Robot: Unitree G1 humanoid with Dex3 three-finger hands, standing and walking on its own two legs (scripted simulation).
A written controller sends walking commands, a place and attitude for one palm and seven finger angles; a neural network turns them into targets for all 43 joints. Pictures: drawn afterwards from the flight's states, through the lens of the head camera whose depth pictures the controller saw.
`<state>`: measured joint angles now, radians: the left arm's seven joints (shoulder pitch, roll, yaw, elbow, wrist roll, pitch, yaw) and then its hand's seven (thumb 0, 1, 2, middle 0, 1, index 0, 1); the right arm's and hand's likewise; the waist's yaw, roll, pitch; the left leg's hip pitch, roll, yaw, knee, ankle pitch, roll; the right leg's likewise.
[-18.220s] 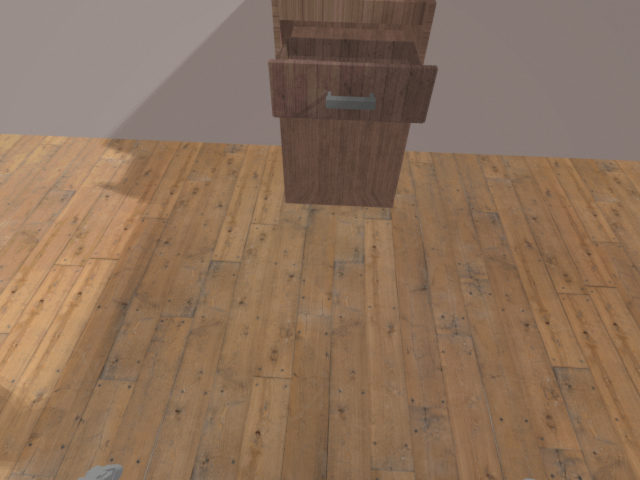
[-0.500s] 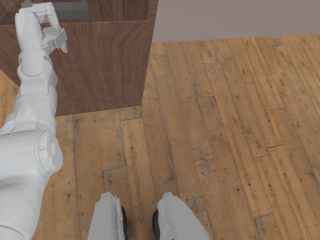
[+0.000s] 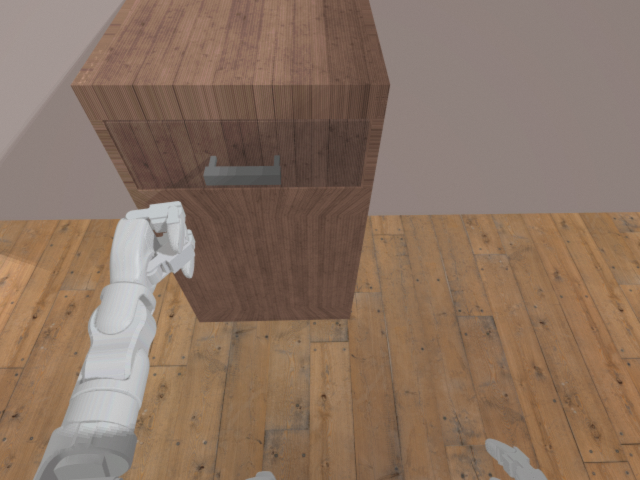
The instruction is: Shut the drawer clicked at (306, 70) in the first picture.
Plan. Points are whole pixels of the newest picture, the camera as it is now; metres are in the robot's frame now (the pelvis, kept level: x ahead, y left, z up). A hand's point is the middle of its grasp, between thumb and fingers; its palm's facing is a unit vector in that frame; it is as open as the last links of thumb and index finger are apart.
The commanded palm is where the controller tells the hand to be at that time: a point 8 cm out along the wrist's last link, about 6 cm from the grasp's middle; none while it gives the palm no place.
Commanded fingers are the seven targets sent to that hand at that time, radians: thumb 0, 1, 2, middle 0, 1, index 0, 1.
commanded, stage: draw the hand back to the body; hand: left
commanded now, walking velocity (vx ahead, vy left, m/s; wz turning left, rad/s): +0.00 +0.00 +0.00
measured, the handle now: (244, 168) +0.63 +0.15 -0.02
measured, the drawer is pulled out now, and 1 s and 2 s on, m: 0.00 0.00 0.00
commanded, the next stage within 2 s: step back with the hand held close in 0.86 s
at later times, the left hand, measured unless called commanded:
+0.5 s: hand (57, 347) +0.22 +0.22 +0.17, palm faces +0.28 -0.91 -0.30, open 3.3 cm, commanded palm +0.17 +0.27 +0.19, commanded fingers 0.00 0.90 0.90 -1.40 -1.60 -1.40 -1.60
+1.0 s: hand out of the picture +0.17 +0.24 +0.20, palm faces +0.38 -0.85 -0.37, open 3.3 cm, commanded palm +0.12 +0.28 +0.22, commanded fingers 0.00 0.90 0.90 -1.40 -1.60 -1.40 -1.60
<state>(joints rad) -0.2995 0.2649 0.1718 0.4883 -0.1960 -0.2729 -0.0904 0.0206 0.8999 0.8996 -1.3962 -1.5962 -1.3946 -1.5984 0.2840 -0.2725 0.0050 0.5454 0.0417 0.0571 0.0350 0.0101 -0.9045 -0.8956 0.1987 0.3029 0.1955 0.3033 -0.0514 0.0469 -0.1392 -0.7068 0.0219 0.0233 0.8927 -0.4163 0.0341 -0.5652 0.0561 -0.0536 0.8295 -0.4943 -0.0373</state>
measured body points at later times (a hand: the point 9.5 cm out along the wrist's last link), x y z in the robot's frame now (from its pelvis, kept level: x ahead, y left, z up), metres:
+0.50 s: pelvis -0.01 +0.00 +0.05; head -0.03 -0.02 +0.50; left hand +0.20 +0.27 +0.19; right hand +0.19 -0.21 -0.03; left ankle +0.01 +0.10 -0.70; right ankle -0.05 -0.10 -0.69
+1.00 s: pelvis -0.01 +0.00 +0.05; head -0.04 -0.02 +0.50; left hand +0.14 +0.28 +0.22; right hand +0.18 -0.22 -0.03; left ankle +0.01 +0.10 -0.69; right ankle -0.05 -0.10 -0.69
